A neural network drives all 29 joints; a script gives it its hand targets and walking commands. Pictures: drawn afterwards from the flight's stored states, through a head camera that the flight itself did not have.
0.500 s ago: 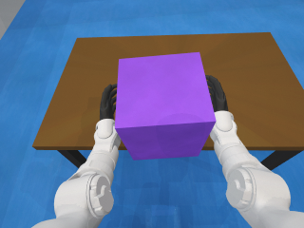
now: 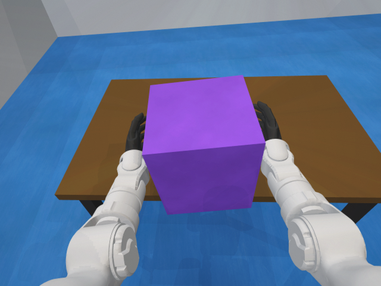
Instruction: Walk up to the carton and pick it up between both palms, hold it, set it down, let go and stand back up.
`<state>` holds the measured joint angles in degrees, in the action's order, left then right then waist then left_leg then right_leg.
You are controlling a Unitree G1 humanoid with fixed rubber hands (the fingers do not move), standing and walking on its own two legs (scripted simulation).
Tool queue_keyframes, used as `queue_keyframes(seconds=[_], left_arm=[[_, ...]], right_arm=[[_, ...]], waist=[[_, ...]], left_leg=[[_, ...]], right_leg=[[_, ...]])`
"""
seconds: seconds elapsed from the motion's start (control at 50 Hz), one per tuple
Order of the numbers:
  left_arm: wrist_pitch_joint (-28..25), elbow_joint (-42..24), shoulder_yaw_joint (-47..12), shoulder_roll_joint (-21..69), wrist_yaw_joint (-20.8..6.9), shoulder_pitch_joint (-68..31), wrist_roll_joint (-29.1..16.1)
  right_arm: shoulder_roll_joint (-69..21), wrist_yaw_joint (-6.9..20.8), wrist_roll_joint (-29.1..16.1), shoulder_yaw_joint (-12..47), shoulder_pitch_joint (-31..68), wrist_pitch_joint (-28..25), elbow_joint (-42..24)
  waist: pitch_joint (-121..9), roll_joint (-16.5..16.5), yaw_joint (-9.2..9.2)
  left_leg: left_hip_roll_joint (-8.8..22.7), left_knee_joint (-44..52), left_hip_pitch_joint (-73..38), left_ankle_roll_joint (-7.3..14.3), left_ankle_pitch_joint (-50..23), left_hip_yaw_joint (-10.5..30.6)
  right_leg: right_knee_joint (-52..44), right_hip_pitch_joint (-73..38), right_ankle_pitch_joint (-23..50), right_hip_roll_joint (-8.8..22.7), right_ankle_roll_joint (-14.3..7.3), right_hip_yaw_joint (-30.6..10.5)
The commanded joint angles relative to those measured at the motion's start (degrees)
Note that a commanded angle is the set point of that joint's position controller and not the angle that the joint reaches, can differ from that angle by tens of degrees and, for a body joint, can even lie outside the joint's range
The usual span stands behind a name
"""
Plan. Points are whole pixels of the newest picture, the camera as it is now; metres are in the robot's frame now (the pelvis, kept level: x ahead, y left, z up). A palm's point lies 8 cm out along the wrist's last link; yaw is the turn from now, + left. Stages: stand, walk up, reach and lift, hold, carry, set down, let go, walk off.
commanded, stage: reach and lift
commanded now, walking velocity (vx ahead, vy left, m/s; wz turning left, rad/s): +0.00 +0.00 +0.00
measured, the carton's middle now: (202, 149) +0.42 +0.00 +0.06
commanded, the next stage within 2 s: hold in 1.88 s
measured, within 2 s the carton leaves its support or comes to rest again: neither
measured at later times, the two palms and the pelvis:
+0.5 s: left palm (116, 121) +0.40 +0.18 +0.17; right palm (267, 108) +0.42 -0.12 +0.18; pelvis +0.00 +0.01 +0.01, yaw +1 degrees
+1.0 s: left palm (112, 118) +0.39 +0.17 +0.19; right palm (274, 107) +0.39 -0.13 +0.21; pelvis -0.01 +0.01 +0.01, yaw +1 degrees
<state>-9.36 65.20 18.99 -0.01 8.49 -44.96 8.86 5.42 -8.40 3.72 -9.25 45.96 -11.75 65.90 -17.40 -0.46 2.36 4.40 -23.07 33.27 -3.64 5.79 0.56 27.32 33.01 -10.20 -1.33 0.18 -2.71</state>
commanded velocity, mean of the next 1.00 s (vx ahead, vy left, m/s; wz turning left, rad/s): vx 0.00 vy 0.00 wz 0.00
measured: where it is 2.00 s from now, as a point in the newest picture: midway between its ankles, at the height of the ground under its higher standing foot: outside the picture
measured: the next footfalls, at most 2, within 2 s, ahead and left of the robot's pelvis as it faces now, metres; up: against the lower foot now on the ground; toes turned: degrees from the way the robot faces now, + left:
none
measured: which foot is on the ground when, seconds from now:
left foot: down 0.00-1.00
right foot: down 0.00-1.00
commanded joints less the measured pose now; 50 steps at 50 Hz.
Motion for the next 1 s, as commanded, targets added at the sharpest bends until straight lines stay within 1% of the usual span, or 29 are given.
queue_keyframes(seconds=[0.0,0.04,0.08,0.12,0.16,0.22,0.32,0.38,0.42,0.52,0.56,0.62,0.7,0.8,0.88,0.98], left_arm=[[-0.27,-23.07,-25.04,37.08,-7.33,-55.07,-7.34],[2.81,-23.46,-24.35,36.59,-7.60,-56.25,-7.36],[6.05,-22.89,-22.28,35.13,-8.20,-56.41,-6.43],[8.84,-22.82,-20.21,33.98,-8.90,-56.61,-5.55],[10.97,-23.22,-18.82,33.94,-9.33,-57.26,-5.08],[13.69,-23.44,-17.24,34.86,-9.63,-57.63,-4.24],[18.00,-27.41,-16.15,36.53,-9.69,-54.80,-2.37],[20.62,-30.26,-16.54,36.85,-9.93,-51.65,-1.85],[22.12,-32.31,-17.75,37.42,-10.26,-49.80,-2.32],[24.88,-39.17,-22.57,39.40,-10.87,-45.72,-4.80],[26.00,-40.76,-23.78,39.54,-11.31,-43.66,-4.99],[28.17,-41.26,-23.77,38.61,-12.32,-40.50,-4.06],[30.66,-39.38,-21.69,37.15,-13.65,-39.46,-2.44],[31.84,-38.01,-20.10,37.11,-14.08,-43.21,-2.24],[31.97,-38.37,-20.59,37.75,-13.48,-45.79,-2.79],[32.06,-40.33,-22.60,38.37,-12.38,-48.15,-3.92]], right_arm=[[-50.95,5.90,-4.85,23.67,47.63,3.10,-22.59],[-50.72,5.83,-5.81,22.60,48.80,5.87,-22.95],[-50.33,5.80,-6.24,20.81,49.21,8.61,-21.85],[-50.26,5.79,-6.71,19.06,49.63,10.79,-20.56],[-50.39,5.76,-7.41,17.66,50.79,12.30,-19.71],[-50.20,5.70,-8.53,15.84,52.45,13.93,-18.42],[-48.73,5.52,-10.75,15.08,51.38,15.86,-17.63],[-47.78,5.08,-12.52,16.11,49.95,17.01,-19.21],[-47.63,4.60,-13.91,17.39,50.05,17.53,-22.39],[-47.23,2.84,-18.14,23.20,51.62,18.55,-34.14],[-46.53,2.19,-19.01,24.69,50.33,19.46,-36.62],[-44.83,1.50,-19.15,25.16,46.74,21.35,-36.79],[-43.22,1.38,-18.35,23.32,44.72,23.33,-33.93],[-43.88,2.09,-17.76,21.20,48.33,24.12,-32.85],[-44.93,2.65,-17.96,21.39,51.13,24.24,-33.97],[-45.57,3.04,-18.77,22.16,52.53,24.45,-34.99]], waist=[[-33.98,5.28,-1.77],[-30.89,5.96,-2.19],[-25.98,6.99,-2.32],[-21.89,7.56,-2.38],[-19.81,6.92,-2.58],[-17.63,4.66,-2.73],[-17.22,0.58,-2.66],[-17.49,0.00,-2.82],[-18.92,0.10,-3.21],[-25.81,0.12,-4.01],[-26.27,-0.06,-4.42],[-22.41,-0.07,-4.96],[-15.14,0.16,-5.42],[-12.51,-0.05,-5.00],[-14.06,-0.22,-4.34],[-16.15,-0.79,-4.22]], left_leg=[[-6.75,0.47,-23.47,3.49,-4.79,-3.01],[-6.88,1.41,-23.44,4.03,-1.60,-2.76],[-6.94,2.93,-23.22,4.69,2.53,-2.89],[-6.97,4.07,-23.55,5.11,4.76,-3.16],[-7.01,4.42,-24.53,5.06,4.39,-3.27],[-7.08,4.44,-26.31,4.63,2.40,-3.26],[-7.09,3.71,-31.71,3.41,-4.22,-2.90],[-7.27,3.34,-34.07,2.93,-7.37,-2.66],[-7.48,2.91,-34.88,2.68,-9.19,-2.45],[-8.36,0.81,-36.74,1.92,-14.99,-1.52],[-8.58,0.45,-37.19,1.68,-15.83,-1.30],[-8.58,1.25,-37.40,1.54,-13.72,-1.39],[-8.28,3.24,-36.12,1.80,-8.07,-1.79],[-7.91,4.57,-34.32,2.51,-3.07,-2.06],[-7.75,4.54,-33.67,2.96,-1.47,-1.98],[-7.59,4.03,-33.87,2.98,-1.37,-1.75]], right_leg=[[-6.94,-26.61,16.26,-0.60,4.44,2.33],[-8.03,-26.06,11.92,-0.32,4.50,1.94],[-9.24,-25.75,7.10,0.14,4.67,1.62],[-10.11,-26.09,4.35,0.52,4.73,1.54],[-10.42,-26.64,4.13,0.55,4.48,1.70],[-10.89,-27.26,4.74,0.27,3.96,1.92],[-11.47,-29.47,8.01,-0.65,3.36,2.60],[-11.75,-31.20,10.43,-1.13,3.52,2.89],[-11.57,-32.84,13.06,-1.33,3.70,2.95],[-9.95,-37.74,23.67,-1.87,4.38,2.65],[-9.66,-38.37,25.75,-2.04,4.61,2.57],[-10.48,-37.09,22.99,-1.98,4.83,2.75],[-12.38,-33.60,13.94,-1.59,4.65,3.16],[-13.46,-30.47,5.82,-1.24,4.09,3.33],[-13.33,-29.69,3.60,-1.29,3.78,3.31],[-12.92,-28.76,2.85,-1.53,3.55,3.46]])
